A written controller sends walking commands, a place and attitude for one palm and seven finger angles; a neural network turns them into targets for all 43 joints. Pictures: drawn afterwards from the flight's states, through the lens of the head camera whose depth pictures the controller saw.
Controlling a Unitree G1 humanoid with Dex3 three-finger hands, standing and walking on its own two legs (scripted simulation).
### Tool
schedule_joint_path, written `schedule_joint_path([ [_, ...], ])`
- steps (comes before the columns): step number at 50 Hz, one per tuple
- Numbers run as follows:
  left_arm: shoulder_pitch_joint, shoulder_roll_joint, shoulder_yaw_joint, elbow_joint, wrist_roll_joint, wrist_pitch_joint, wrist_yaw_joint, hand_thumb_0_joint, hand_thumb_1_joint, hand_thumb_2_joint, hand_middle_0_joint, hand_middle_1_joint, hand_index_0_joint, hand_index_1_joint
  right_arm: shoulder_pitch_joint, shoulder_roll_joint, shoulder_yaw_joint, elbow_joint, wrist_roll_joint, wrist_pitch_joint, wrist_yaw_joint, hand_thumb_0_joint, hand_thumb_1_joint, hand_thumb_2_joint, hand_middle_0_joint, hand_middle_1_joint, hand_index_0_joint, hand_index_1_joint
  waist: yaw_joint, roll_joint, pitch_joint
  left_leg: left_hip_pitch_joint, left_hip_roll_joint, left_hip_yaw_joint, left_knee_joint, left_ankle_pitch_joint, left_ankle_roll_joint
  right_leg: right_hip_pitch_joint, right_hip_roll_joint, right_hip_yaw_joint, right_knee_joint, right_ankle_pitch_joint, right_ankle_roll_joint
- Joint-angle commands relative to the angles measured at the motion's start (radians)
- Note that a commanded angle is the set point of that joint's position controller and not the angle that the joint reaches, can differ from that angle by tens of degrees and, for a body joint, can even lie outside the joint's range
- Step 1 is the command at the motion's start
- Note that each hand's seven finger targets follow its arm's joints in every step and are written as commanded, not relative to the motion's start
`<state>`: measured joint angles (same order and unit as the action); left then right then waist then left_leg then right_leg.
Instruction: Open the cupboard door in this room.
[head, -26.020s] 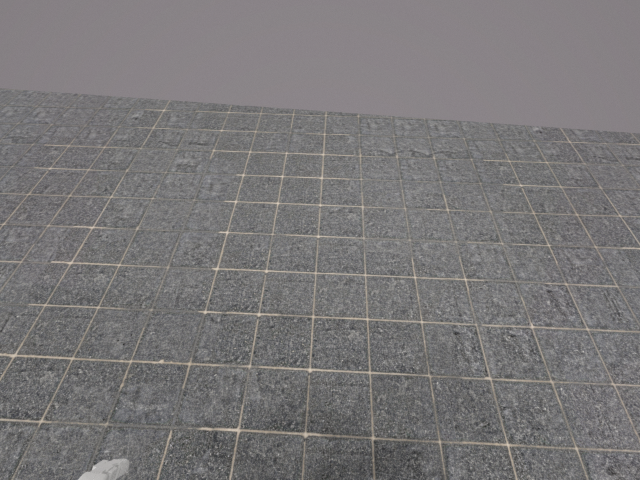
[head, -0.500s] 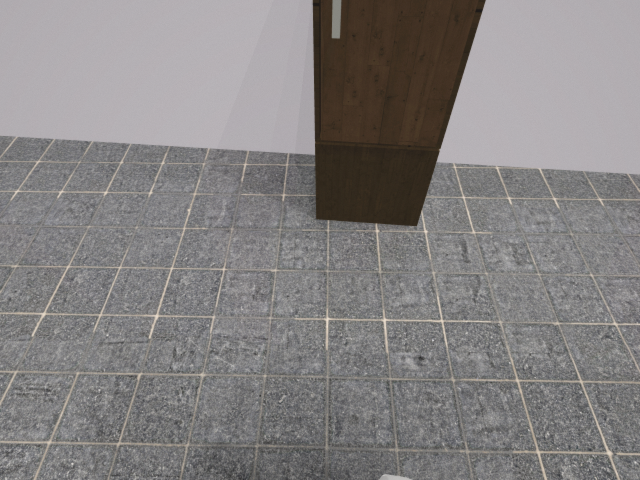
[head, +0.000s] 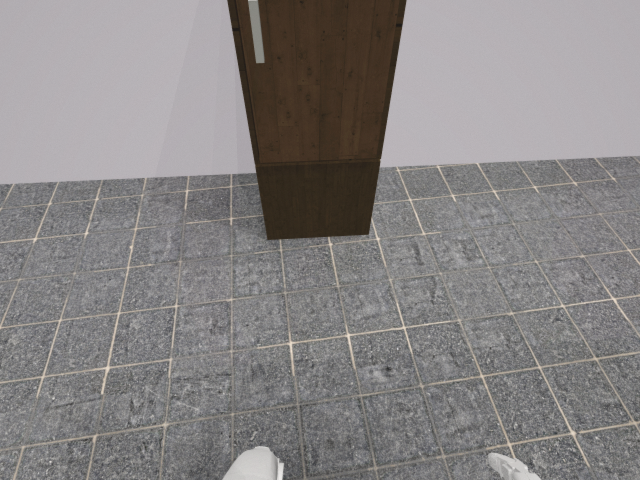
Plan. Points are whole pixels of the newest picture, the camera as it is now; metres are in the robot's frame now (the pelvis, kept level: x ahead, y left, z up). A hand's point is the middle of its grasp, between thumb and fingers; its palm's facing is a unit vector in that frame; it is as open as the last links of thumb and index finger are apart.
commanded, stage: walk to a spot facing it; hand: left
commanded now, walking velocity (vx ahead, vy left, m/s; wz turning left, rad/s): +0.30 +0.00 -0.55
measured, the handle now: (257, 27) +1.00 +0.27 +0.07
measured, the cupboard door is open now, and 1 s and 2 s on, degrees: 0 0 0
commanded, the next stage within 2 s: none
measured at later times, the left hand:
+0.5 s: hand (197, 355) +0.31 +0.26 -0.17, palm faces -0.27 -0.94 -0.19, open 7.4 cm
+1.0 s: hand (259, 322) +0.38 +0.16 -0.17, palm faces -0.55 -0.80 -0.24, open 7.4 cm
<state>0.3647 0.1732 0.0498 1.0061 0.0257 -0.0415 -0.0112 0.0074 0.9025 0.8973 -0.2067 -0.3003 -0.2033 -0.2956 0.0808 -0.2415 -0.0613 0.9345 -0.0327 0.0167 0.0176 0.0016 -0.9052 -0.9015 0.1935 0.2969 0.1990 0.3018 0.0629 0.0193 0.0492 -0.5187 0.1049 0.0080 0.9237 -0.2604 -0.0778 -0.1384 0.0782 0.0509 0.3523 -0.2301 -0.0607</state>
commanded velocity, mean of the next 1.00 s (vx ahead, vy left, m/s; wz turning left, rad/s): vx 0.03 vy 0.00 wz -0.60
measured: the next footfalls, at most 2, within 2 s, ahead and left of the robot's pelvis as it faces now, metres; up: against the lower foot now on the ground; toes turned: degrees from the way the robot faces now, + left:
left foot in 0.14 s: +0.15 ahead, +0.15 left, +0.00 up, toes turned +0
right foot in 0.74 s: +0.22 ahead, -0.07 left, +0.00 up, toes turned -34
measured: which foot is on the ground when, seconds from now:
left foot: up 0.00-0.12, down 0.14-0.74, up 0.76-1.00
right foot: down 0.00-0.16, up 0.18-0.72, down 0.74-1.00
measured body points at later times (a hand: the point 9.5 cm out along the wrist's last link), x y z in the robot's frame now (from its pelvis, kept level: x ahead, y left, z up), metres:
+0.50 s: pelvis +0.14 +0.09 +0.00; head +0.19 +0.11 +0.44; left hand +0.32 +0.31 -0.16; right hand +0.04 -0.14 -0.13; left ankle +0.11 +0.15 -0.74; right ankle +0.13 -0.07 -0.64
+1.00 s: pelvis +0.20 +0.04 -0.01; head +0.23 +0.01 +0.43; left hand +0.41 +0.20 -0.15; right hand +0.15 -0.22 -0.15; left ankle +0.31 +0.18 -0.67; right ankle +0.19 -0.05 -0.74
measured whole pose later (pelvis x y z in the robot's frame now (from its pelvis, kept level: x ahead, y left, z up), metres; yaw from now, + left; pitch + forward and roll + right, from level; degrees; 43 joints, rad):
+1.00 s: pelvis +0.20 +0.04 -0.01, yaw -36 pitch -1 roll +0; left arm 0.18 0.21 0.05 0.94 0.02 0.03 0.00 0.01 0.90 0.90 -0.21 -0.30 -0.20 -0.30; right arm 0.11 -0.21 -0.05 0.89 -0.02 0.04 -0.01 0.00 -0.91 -0.90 0.20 0.30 0.20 0.30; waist 0.00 0.01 0.11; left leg -0.51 0.13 0.00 1.09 -0.40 -0.09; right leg -0.30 0.06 0.01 0.55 -0.23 -0.06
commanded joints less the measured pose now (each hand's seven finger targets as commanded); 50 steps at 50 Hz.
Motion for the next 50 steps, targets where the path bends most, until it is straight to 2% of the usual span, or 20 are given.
schedule_joint_path([
  [1,0.062,0.207,0.043,-0.039,-0.001,-0.013,0.014,0.0,0.9,0.9,-0.2,-0.3,-0.2,-0.3,-0.129,-0.056,-0.004,-0.13,0.013,-0.046,-0.001,0.0,-0.9,-0.9,0.2,0.3,0.2,0.3,0.019,-0.141,0.004,-0.073,-0.028,0.018,-0.153,-0.051,0.005,0.098,-0.287,0.307,-0.103,0.103,-0.137],
  [3,0.024,0.222,0.048,-0.046,-0.002,-0.009,0.015,0.0,0.9,0.9,-0.2,-0.3,-0.2,-0.3,-0.106,-0.059,-0.003,-0.131,0.02,-0.056,-0.004,0.0,-0.9,-0.9,0.2,0.3,0.2,0.3,0.003,-0.162,0.001,0.034,-0.045,0.025,-0.251,-0.059,0.014,0.047,-0.283,0.3,-0.061,0.174,-0.125],
  [6,-0.075,0.208,0.054,-0.071,-0.013,-0.004,0.012,0.0,0.9,0.9,-0.2,-0.3,-0.2,-0.3,0.147,-0.114,-0.016,-0.054,0.021,-0.081,-0.028,0.0,-0.9,-0.9,0.2,0.3,0.2,0.3,-0.113,-0.057,-0.09,0.489,-0.037,0.022,-0.515,0.071,0.031,-0.17,-0.169,0.207,0.171,0.181,-0.045],
  [7,-0.047,0.152,0.045,-0.085,-0.022,0.0,0.002,0.0,0.9,0.9,-0.2,-0.3,-0.2,-0.3,0.281,-0.219,-0.039,-0.021,0.008,-0.089,-0.037,0.0,-0.9,-0.9,0.2,0.3,0.2,0.3,-0.155,0.194,-0.185,0.725,0.189,-0.229,-0.574,-0.026,0.092,-0.363,-0.049,0.099,0.427,-0.063,0.003],
  [8,-0.043,0.114,0.035,-0.109,-0.019,-0.007,-0.005,0.0,0.9,0.9,-0.2,-0.3,-0.2,-0.3,0.366,-0.277,-0.048,-0.012,0.005,-0.078,-0.036,0.0,-0.9,-0.9,0.2,0.3,0.2,0.3,-0.163,0.334,-0.188,0.756,0.411,-0.442,-0.636,0.006,0.186,-0.532,-0.016,-0.021,0.685,-0.39,0.046],
  [9,-0.08,0.141,0.036,-0.098,-0.008,0.005,0.002,0.0,0.9,0.9,-0.2,-0.3,-0.2,-0.3,0.327,-0.239,-0.037,-0.015,0.009,-0.066,-0.038,0.0,-0.9,-0.9,0.2,0.3,0.2,0.3,-0.161,0.283,-0.147,0.611,0.443,-0.471,-0.676,-0.067,0.216,-0.535,-0.078,0.022,0.839,-0.37,0.053],
  [11,-0.131,0.134,0.044,-0.094,0.002,0.009,-0.019,0.0,0.9,0.9,-0.2,-0.3,-0.2,-0.3,0.235,-0.137,-0.007,-0.035,0.008,-0.072,-0.037,0.0,-0.9,-0.9,0.2,0.3,0.2,0.3,-0.098,0.12,0.01,0.431,0.329,-0.277,-0.681,0.097,0.193,-0.524,-0.14,-0.014,0.908,-0.221,0.065],
  [13,-0.085,0.099,0.041,-0.073,0.003,0.033,-0.024,0.0,0.9,0.9,-0.2,-0.3,-0.2,-0.3,0.214,-0.086,0.006,-0.025,0.012,-0.085,-0.043,0.0,-0.9,-0.9,0.2,0.3,0.2,0.3,-0.055,0.102,-0.009,0.418,0.243,-0.049,-0.633,0.459,0.126,-0.477,-0.145,-0.043,0.919,-0.113,0.089],
  [16,-0.077,0.082,0.039,-0.073,0.001,0.058,-0.021,0.0,0.9,0.9,-0.2,-0.3,-0.2,-0.3,0.249,-0.065,0.011,0.002,0.017,-0.088,-0.051,0.0,-0.9,-0.9,0.2,0.3,0.2,0.3,-0.041,0.11,-0.049,0.433,0.202,0.085,-0.583,0.72,0.087,-0.467,-0.131,-0.063,0.945,-0.043,0.105],
  [20,-0.146,0.074,0.041,-0.1,0.003,0.081,-0.02,0.0,0.9,0.9,-0.2,-0.3,-0.2,-0.3,0.273,-0.059,0.004,0.024,0.017,-0.08,-0.055,0.0,-0.9,-0.9,0.2,0.3,0.2,0.3,-0.041,0.107,-0.03,0.468,0.21,0.136,-0.572,0.756,0.101,-0.523,-0.137,-0.082,0.898,0.011,0.119],
  [29,-0.382,0.084,0.028,-0.177,0.002,0.085,-0.019,0.0,0.9,0.9,-0.2,-0.3,-0.2,-0.3,0.38,-0.073,-0.024,0.077,0.005,-0.052,-0.055,0.0,-0.9,-0.9,0.2,0.3,0.2,0.3,-0.123,0.12,0.021,0.603,0.277,0.174,-0.52,0.753,0.181,-0.533,-0.151,-0.148,0.586,-0.091,0.103],
  [32,-0.371,0.083,0.029,-0.189,0.002,0.073,-0.014,0.0,0.9,0.9,-0.2,-0.3,-0.2,-0.3,0.374,-0.096,-0.036,0.074,0.006,-0.044,-0.049,0.0,-0.9,-0.9,0.2,0.3,0.2,0.3,-0.113,0.144,-0.003,0.605,0.276,0.227,-0.452,0.901,0.17,-0.43,-0.116,-0.189,0.46,-0.137,0.068],
  [34,-0.28,0.109,0.037,-0.177,0.002,0.059,-0.006,0.0,0.9,0.9,-0.2,-0.3,-0.2,-0.3,0.356,-0.118,-0.044,0.058,0.014,-0.041,-0.043,0.0,-0.9,-0.9,0.2,0.3,0.2,0.3,-0.068,0.144,-0.056,0.595,0.277,0.256,-0.329,1.033,0.146,-0.296,-0.078,-0.21,0.344,-0.121,0.045],
  [35,-0.188,0.133,0.044,-0.157,0.002,0.046,-0.003,0.0,0.9,0.9,-0.2,-0.3,-0.2,-0.3,0.336,-0.13,-0.044,0.041,0.02,-0.041,-0.038,0.0,-0.9,-0.9,0.2,0.3,0.2,0.3,-0.019,0.122,-0.105,0.545,0.261,0.285,-0.199,1.002,0.115,-0.156,-0.067,-0.211,0.234,-0.022,0.035],
  [36,-0.063,0.193,0.058,-0.121,0.006,0.03,0.006,0.0,0.9,0.9,-0.2,-0.3,-0.2,-0.3,0.319,-0.117,-0.042,0.018,0.03,-0.037,-0.03,0.0,-0.9,-0.9,0.2,0.3,0.2,0.3,0.041,0.016,-0.18,0.34,0.231,0.295,0.048,0.766,0.067,0.129,-0.153,-0.108,0.126,0.261,-0.007],
  [37,0.038,0.309,0.076,-0.094,-0.003,0.019,0.02,0.0,0.9,0.9,-0.2,-0.3,-0.2,-0.3,0.298,-0.05,-0.025,-0.036,0.039,-0.03,-0.026,0.0,-0.9,-0.9,0.2,0.3,0.2,0.3,0.064,-0.234,-0.272,-0.03,0.024,0.271,0.347,-0.282,-0.008,0.402,-0.465,0.353,0.158,0.924,-0.164],
  [38,0.045,0.328,0.075,-0.076,-0.031,0.031,0.032,0.0,0.9,0.9,-0.2,-0.3,-0.2,-0.3,0.197,-0.053,-0.023,-0.071,0.037,-0.022,-0.039,0.0,-0.9,-0.9,0.2,0.3,0.2,0.3,0.065,-0.152,-0.26,-0.063,-0.002,0.093,0.439,-0.416,-0.003,0.342,-0.51,0.321,0.162,1.159,-0.228],
  [41,-0.151,0.248,0.056,-0.149,-0.03,0.046,0.039,0.0,0.9,0.9,-0.2,-0.3,-0.2,-0.3,0.159,-0.055,-0.023,-0.068,0.019,0.004,-0.04,0.0,-0.9,-0.9,0.2,0.3,0.2,0.3,-0.025,-0.078,-0.111,-0.063,0.046,-0.008,0.408,-0.212,-0.006,0.099,-0.386,0.236,0.067,0.629,-0.154],
  [44,-0.233,0.227,0.048,-0.165,-0.014,0.039,0.037,0.0,0.9,0.9,-0.2,-0.3,-0.2,-0.3,0.205,-0.049,-0.019,-0.044,0.012,0.025,-0.038,0.0,-0.9,-0.9,0.2,0.3,0.2,0.3,-0.091,-0.091,-0.063,0.043,0.035,0.008,0.273,-0.158,-0.02,-0.113,-0.311,0.155,0.01,0.445,-0.105],
  [50,-0.179,0.243,0.059,-0.162,-0.004,0.046,0.017,0.0,0.9,0.9,-0.2,-0.3,-0.2,-0.3,0.089,-0.059,-0.013,-0.099,0.016,0.015,-0.034,0.0,-0.9,-0.9,0.2,0.3,0.2,0.3,-0.059,-0.184,-0.066,0.063,-0.021,0.019,0.07,-0.136,-0.018,-0.144,-0.246,0.231,0.003,0.287,-0.111],
])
